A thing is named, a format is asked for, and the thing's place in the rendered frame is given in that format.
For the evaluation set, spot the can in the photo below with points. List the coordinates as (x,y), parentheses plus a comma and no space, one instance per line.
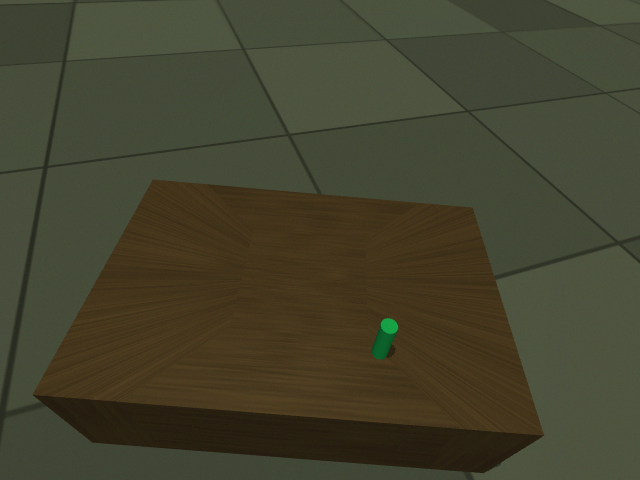
(385,336)

